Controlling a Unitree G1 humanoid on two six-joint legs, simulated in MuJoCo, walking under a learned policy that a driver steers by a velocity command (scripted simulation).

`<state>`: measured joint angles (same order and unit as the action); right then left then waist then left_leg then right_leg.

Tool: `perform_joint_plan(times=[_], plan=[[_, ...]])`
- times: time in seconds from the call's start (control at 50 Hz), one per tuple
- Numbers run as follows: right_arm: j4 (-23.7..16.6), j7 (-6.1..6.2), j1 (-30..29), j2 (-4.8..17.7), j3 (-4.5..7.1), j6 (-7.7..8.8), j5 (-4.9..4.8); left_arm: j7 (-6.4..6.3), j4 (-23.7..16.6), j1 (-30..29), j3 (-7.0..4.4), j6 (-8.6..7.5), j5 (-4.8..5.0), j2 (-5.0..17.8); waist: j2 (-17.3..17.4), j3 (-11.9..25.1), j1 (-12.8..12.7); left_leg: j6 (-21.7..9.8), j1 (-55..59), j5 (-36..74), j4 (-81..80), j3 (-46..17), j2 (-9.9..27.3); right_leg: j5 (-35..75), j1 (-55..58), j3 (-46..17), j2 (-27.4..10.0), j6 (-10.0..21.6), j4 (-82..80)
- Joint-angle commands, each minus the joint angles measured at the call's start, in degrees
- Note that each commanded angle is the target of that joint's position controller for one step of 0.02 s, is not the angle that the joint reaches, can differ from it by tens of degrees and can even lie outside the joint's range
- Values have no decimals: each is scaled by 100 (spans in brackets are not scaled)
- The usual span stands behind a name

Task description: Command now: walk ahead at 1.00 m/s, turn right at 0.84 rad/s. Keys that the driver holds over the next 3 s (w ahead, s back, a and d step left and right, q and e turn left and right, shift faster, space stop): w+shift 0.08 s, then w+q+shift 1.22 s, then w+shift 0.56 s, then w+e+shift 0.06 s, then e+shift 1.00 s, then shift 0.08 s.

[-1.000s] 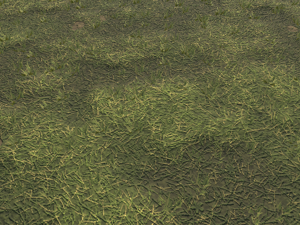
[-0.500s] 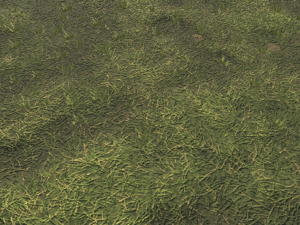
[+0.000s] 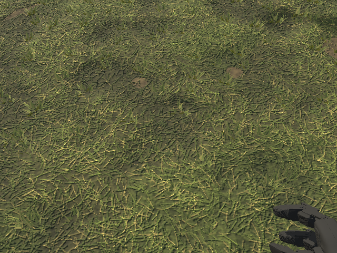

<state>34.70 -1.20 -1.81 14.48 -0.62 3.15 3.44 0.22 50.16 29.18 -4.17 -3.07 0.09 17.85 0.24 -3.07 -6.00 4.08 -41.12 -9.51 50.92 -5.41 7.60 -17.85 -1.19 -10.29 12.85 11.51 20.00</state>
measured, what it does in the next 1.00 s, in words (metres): walks ahead, turning left: left foot, then right foot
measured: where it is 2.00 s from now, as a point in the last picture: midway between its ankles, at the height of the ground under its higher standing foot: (94, 46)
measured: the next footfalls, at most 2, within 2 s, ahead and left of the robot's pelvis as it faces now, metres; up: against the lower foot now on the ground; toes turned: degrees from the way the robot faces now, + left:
left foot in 0.16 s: +0.38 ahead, +0.15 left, +0.00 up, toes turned -7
right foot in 0.54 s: +0.72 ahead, -0.10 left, +0.00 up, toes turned +9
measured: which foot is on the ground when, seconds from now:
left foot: up 0.00-0.14, down 0.16-0.54, up 0.56-0.94, down 0.96-1.00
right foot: down 0.00-0.14, up 0.16-0.52, down 0.54-0.96, up 0.98-1.00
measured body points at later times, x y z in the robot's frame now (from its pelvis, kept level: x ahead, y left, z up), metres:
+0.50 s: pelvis +0.49 +0.04 +0.00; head +0.52 +0.02 +0.45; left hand +0.79 +0.22 -0.02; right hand +0.38 -0.24 -0.12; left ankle +0.34 +0.15 -0.73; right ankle +0.66 -0.10 -0.71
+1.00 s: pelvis +0.95 +0.12 -0.04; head +0.98 +0.14 +0.40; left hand +0.79 +0.35 -0.17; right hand +1.27 +0.01 -0.11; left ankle +1.04 +0.19 -0.74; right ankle +0.76 -0.11 -0.62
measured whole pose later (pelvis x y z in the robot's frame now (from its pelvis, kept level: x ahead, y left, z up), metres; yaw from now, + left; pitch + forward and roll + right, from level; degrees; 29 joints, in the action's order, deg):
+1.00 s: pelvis +0.95 +0.12 -0.04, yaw +31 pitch +1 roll -1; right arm 36.5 -3.1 3.2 19.3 2.5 0.6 1.3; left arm -0.6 49.3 25.4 -1.8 -3.9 -2.2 16.1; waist 1.6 -2.8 -2.2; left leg -11.9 -32.7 -14.5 44.4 6.8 -6.4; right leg -22.0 -1.2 8.3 -3.7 -2.1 66.8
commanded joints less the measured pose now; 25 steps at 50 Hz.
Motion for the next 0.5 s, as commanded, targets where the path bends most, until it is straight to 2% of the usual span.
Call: perform_joint_plan(times=[0.02, 0.06, 0.08, 0.1, 0.12, 0.14, 0.16, 0.18, 0.2, 0.22, 0.24, 0.26, 0.28, 0.3, 0.34, 0.36, 0.4, 0.42, 0.44, 0.48, 0.5], plan=[[-452, -31, -449, 286, 8, 50, -102, 25, -357, -203, -201, -163, 59, 838, -121, -49, 60, -148, 1295, 1486, -1313, 805, -554, 3703, -1127, -1073, -1128, 276, -833], [-491, -14, -451, 354, 25, 96, -126, 3, -249, -127, -179, -204, 82, 822, -218, 81, 20, -363, 1880, 1910, -1898, 804, -678, 4359, -777, -1040, -1312, 78, -755], [-427, 19, -239, 500, 83, 106, -107, -26, -196, -116, -183, -227, 76, 889, -227, 267, 116, -459, 2192, 1791, -2053, 818, -830, 5181, -407, -1020, -1373, -35, -461], [-279, 69, 235, 745, 188, 118, -112, -57, -170, -143, -215, -249, 22, 1081, -356, 587, 346, -577, 2559, 1431, -2060, 839, -998, 6087, 51, -997, -1526, -124, 26], [-44, 141, 1029, 1077, 338, 138, -169, -58, -177, -292, -259, -253, -83, 1302, -463, 983, 794, -712, 3155, 922, -1994, 819, -1075, 6709, 322, -894, -1623, -219, 932], [319, 234, 2230, 1278, 463, 126, -222, -55, -211, -673, -271, -231, -185, 1340, -461, 1352, 1547, -818, 4140, 640, -2115, 877, -942, 6607, 37, -606, -1498, -303, 2304], [636, 342, 3473, 1539, 588, 100, -180, -74, -308, -963, -175, -258, -289, 941, -210, 1793, 2079, -1007, 5373, -560, -1678, 246, -349, 5177, -937, -268, -1216, -376, 4301], [747, 272, 3302, 2062, 711, 127, 16, 2, -557, 4, 53, -268, 20, -17, 2113, 2247, 1114, -2126, 6559, -1412, -2551, -3498, 1347, -479, -3064, 140, -47, -790, 6632], [703, 117, 2862, 1517, 673, 76, -156, -24, -499, -258, 127, -315, -140, 335, 1387, 1888, 1156, -2284, 6217, -2210, -3377, -4829, 1170, -599, -3829, 44, -372, -586, 6639], [656, 57, 2238, 1115, 606, 100, -211, -2, -607, -861, 117, -299, -195, 448, 625, 1022, 917, -2249, 5399, -2234, -3464, -3934, 942, -20, -4072, 97, -900, -585, 6337], [755, 16, 2181, 844, 562, 102, -222, 24, -742, -1405, 143, -309, -301, 519, -24, 651, 933, -2137, 4723, -1638, -3502, -3334, 692, 123, -3948, 246, -1069, -618, 5952], [949, 12, 2403, 658, 494, 115, -213, 51, -943, -1918, 158, -299, -384, 475, -251, 320, 919, -1955, 4180, -994, -3562, -2740, 349, 101, -3854, 326, -1200, -665, 5585], [1142, 45, 2547, 608, 457, 137, -214, 99, -1148, -1928, 230, -259, -443, 298, 95, 221, 681, -1993, 3856, -723, -3612, -2574, 201, -28, -3833, 342, -1273, -782, 5329], [1281, 56, 2698, 631, 460, 173, -249, 118, -1243, -2010, 292, -224, -494, 196, 224, 115, 602, -2012, 3689, -459, -3698, -2458, 92, -191, -3905, 381, -1391, -876, 5048], [1340, 96, 2760, 808, 505, 227, -303, 162, -1505, -2312, 393, -198, -522, 139, 239, -68, 470, -2063, 3146, -352, -3982, -2249, 43, -351, -3897, 480, -1621, -1075, 4150], [1273, 124, 2656, 909, 540, 236, -278, 208, -1715, -2692, 453, -214, -474, 157, 239, -226, 479, -2047, 2643, -194, -4227, -2077, -22, -31, -3637, 630, -1660, -1175, 3451], [1178, 103, 2425, 1076, 630, 227, -265, 321, -1899, -3165, 573, -237, -307, 38, 353, -267, 536, -1796, 1582, 49, -4580, -1544, -360, 967, -2182, 983, -1471, -1268, 2098], [1173, 52, 2474, 1195, 674, 242, -306, 333, -1886, -3186, 574, -231, -240, 45, 386, -162, 590, -1723, 1333, 418, -4727, -1535, -308, 1484, -1489, 1115, -1335, -1271, 1932], [1169, 7, 2551, 1279, 706, 255, -348, 303, -1859, -3160, 539, -223, -213, 144, 374, -96, 604, -1641, 1459, 752, -4678, -1566, -234, 1801, -1208, 1106, -1305, -1261, 1777], [1222, -19, 2777, 1332, 729, 244, -410, 197, -1792, -3036, 434, -227, -241, 394, 230, 146, 600, -1433, 2216, 1707, -4006, -1488, -219, 1716, -981, 1055, -1242, -1185, 1323], [1256, -8, 2862, 1409, 748, 226, -410, 123, -1657, -2651, 353, -241, -272, 524, 129, 465, 429, -1303, 2528, 2602, -3188, -1348, -331, 1335, -548, 1106, -1089, -1116, 1131]])
Over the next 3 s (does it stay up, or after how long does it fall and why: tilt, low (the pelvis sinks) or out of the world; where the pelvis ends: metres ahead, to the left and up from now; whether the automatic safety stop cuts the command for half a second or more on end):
stays up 1.78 1.07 0.01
